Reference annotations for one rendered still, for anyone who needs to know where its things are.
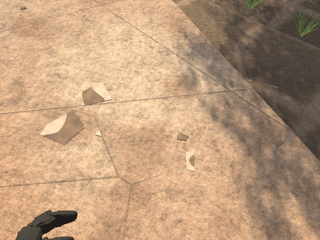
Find left robot hand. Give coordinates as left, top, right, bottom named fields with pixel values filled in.
left=15, top=210, right=78, bottom=240

